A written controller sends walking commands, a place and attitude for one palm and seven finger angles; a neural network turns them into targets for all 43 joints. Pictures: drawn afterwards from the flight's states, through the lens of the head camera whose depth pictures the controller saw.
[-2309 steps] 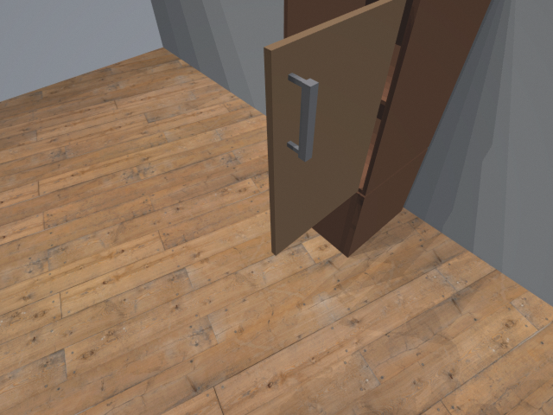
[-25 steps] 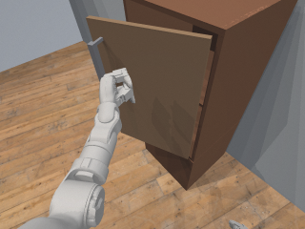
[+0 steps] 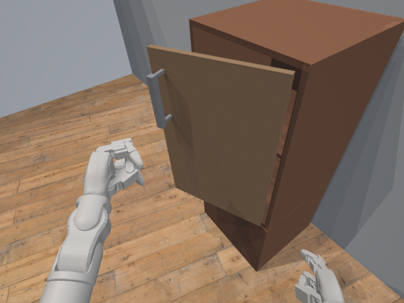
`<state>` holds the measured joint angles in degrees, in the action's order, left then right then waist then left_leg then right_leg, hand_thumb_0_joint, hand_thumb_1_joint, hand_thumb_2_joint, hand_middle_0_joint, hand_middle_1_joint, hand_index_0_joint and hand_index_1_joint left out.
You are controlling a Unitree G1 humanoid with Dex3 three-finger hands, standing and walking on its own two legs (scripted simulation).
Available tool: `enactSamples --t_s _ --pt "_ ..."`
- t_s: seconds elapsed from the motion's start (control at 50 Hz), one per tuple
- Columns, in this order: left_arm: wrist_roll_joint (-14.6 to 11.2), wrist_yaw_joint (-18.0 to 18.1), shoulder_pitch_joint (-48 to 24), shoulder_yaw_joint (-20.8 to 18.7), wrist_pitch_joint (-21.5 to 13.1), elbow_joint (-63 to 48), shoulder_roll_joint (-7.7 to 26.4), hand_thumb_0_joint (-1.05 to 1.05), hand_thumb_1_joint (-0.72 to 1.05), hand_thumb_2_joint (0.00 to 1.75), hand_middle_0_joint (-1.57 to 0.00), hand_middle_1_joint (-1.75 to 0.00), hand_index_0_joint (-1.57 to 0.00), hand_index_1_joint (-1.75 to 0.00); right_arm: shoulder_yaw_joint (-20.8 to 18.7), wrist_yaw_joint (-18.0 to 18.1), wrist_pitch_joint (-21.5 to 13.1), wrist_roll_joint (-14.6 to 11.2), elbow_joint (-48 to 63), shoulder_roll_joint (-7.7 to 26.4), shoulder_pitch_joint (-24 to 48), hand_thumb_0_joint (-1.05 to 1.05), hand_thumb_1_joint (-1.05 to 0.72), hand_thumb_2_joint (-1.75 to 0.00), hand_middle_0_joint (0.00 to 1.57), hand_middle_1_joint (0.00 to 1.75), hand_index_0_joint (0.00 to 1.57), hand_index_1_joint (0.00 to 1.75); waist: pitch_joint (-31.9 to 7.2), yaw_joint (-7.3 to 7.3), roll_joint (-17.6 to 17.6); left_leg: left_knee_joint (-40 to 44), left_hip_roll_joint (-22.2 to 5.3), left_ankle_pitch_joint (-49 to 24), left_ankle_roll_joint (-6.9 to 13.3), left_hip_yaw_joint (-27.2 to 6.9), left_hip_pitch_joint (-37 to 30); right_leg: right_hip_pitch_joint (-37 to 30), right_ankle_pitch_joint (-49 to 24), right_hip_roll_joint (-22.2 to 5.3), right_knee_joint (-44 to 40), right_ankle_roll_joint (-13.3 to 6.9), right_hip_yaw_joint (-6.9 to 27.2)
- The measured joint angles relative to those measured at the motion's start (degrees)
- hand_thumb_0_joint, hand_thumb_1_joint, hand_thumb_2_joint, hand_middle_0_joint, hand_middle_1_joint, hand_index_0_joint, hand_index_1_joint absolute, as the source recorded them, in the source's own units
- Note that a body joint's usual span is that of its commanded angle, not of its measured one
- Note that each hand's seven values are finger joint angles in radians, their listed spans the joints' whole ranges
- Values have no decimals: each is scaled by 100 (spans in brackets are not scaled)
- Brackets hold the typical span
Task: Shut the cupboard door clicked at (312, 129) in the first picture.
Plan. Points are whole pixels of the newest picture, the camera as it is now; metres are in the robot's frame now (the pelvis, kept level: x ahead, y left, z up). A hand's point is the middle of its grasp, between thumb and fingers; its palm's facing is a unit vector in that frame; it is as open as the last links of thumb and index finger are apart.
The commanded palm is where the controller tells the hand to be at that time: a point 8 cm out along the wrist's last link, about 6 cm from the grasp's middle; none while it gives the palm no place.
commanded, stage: draw the hand back to the body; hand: left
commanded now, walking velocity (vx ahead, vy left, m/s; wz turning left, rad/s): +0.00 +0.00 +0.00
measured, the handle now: (161, 99) +0.61 +0.16 +0.11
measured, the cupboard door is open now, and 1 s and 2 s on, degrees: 24 24 24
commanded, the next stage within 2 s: step back with the hand held close in 0.94 s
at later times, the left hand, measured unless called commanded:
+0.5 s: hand (44, 211) +0.22 +0.26 +0.16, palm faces +0.40 -0.83 -0.40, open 5.6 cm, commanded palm +0.16 +0.31 +0.18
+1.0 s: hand (30, 216) +0.20 +0.28 +0.16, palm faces +0.45 -0.79 -0.42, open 7.4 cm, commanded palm +0.15 +0.31 +0.18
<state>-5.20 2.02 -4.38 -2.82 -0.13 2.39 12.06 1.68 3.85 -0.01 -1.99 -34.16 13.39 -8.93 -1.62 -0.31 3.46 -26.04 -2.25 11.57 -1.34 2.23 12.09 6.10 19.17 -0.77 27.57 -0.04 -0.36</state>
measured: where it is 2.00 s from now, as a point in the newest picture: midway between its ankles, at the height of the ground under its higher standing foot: outside the picture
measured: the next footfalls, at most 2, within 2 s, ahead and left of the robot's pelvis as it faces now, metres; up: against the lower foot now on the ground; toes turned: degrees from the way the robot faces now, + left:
none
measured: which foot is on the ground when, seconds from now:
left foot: down 0.00-1.00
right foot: down 0.00-1.00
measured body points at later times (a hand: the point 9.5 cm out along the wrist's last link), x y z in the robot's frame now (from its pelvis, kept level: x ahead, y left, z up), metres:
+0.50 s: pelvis +0.01 +0.01 +0.00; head -0.01 -0.02 +0.45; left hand +0.19 +0.31 +0.18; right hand +0.19 -0.20 -0.10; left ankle +0.03 +0.14 -0.74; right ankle -0.04 -0.11 -0.74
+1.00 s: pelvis +0.02 +0.01 +0.00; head +0.00 -0.02 +0.45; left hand +0.17 +0.31 +0.19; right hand +0.21 -0.21 -0.08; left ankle +0.03 +0.14 -0.74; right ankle -0.04 -0.11 -0.74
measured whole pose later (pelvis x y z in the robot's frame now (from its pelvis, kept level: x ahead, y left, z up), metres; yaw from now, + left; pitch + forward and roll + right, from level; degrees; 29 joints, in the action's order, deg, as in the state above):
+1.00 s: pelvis +0.02 +0.01 +0.00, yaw +0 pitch -3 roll +0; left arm -4.2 5.2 26.2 -20.0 -4.2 -20.6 20.2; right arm 1.4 5.0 -3.9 -0.5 -35.7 12.6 -10.5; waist -0.2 -3.6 3.7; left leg -23.4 -1.8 11.8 -1.0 2.1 8.0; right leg 0.4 17.7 -1.2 21.5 0.6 -0.7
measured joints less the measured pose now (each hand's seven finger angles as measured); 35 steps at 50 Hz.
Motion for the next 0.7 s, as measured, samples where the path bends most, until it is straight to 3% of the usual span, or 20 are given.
enactSamples --t_s 0.18,0.36,0.58,0.7 --pt "143 101 962 -207 -142 -903 296 2 89 90 -96 -112 -96 -112 129 60 36 89 21 -67 65 1 -90 -90 20 30 20 30 242 -222 48 341 52 -149 35 -27 -331 -413 -216 -40 -484 40 -44" --pt "108 178 2025 -872 -219 -1698 554 2 89 90 -72 -86 -72 -85 127 43 52 124 -101 -123 -139 1 -90 -90 20 30 21 30 202 -226 90 348 86 -76 67 9 -406 -517 -198 -79 -576 83 -17" --pt "77 298 3142 -1705 -355 -2261 856 2 89 90 -42 -53 -42 -52 -67 95 -177 110 -197 2 -273 2 -90 -90 20 30 21 30 123 -299 96 239 92 40 81 19 -376 -532 -138 -89 -566 105 -8" --pt "111 394 3139 -1804 -394 -2262 787 2 89 90 -29 -39 -29 -38 -125 136 -343 121 -225 77 -252 2 -90 -90 20 30 20 30 139 -398 110 234 121 35 92 -20 -381 -553 -122 -113 -552 113 -51"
